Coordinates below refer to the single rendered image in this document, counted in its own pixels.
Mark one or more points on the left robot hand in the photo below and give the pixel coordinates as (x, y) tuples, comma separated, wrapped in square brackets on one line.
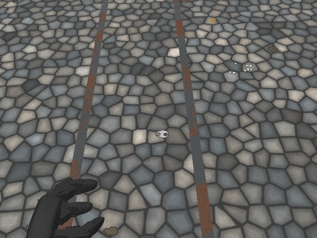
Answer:
[(53, 210)]

